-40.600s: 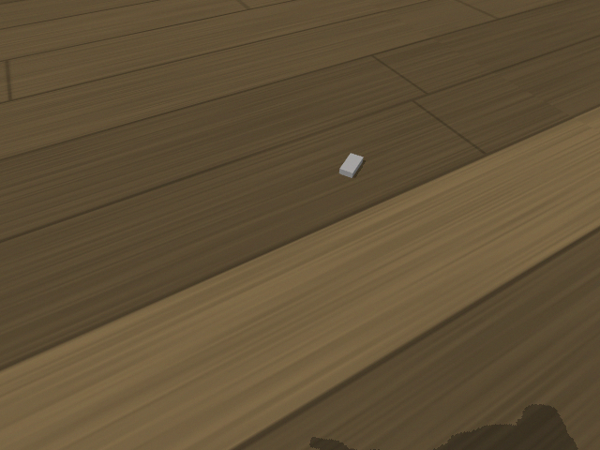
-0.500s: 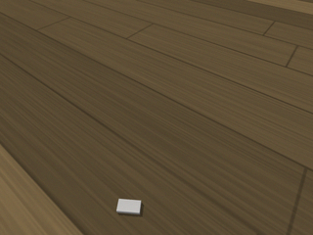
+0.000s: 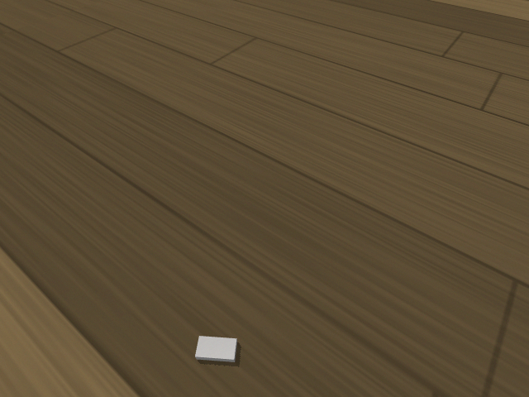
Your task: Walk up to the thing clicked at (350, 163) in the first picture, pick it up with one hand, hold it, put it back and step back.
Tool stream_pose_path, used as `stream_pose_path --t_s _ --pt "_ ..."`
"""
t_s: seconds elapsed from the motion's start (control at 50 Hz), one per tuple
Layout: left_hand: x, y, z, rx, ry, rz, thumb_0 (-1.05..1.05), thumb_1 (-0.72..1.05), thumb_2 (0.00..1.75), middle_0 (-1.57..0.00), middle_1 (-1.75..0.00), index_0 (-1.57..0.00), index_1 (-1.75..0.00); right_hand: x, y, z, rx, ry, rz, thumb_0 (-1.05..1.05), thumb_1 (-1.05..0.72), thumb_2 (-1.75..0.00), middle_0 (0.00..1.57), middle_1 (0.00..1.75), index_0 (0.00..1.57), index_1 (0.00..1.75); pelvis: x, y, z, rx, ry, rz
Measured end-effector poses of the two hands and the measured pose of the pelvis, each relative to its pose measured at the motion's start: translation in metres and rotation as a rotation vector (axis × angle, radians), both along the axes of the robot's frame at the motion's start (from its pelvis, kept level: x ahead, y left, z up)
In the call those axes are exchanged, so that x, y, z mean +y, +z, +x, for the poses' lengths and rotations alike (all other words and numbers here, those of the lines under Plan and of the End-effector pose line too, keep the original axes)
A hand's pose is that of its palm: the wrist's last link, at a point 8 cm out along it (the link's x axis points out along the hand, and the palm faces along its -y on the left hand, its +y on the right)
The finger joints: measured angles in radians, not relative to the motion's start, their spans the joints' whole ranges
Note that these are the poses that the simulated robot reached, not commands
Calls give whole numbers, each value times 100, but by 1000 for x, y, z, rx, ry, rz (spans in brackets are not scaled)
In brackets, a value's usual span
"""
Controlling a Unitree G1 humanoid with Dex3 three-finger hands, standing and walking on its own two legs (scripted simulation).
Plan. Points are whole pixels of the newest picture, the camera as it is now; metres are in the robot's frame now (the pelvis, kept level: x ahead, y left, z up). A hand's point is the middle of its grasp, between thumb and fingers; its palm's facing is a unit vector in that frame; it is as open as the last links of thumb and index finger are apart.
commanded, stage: stand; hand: left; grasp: from above
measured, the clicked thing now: (216, 348) +0.41 +0.21 -0.77
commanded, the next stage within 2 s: step back in 0.90 s
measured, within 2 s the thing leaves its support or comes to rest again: neither
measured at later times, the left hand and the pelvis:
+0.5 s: hand out of the picture +0.08 +0.24 -0.16, palm faces +0.00 -0.94 -0.33, open 7.3 cm; pelvis +0.00 +0.00 +0.00, yaw -1 degrees
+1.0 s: hand out of the picture +0.08 +0.25 -0.16, palm faces -0.01 -0.94 -0.35, open 7.3 cm; pelvis -0.01 -0.01 -0.01, yaw -1 degrees
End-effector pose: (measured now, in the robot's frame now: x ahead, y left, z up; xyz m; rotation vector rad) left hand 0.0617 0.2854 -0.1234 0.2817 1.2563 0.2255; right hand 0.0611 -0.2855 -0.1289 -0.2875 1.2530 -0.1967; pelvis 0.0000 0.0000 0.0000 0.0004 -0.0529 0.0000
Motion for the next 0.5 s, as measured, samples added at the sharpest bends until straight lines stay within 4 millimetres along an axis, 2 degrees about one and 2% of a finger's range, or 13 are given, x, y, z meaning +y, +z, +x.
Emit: stream_pose_path --t_s 0.5 --pt "-3 2 8 -15 -24 2 0 91 90 -20 -30 -21 -30 -9 3 0 -6 -7 -5 0 -90 -89 20 30 21 30 -5 0 1 3 -9 1"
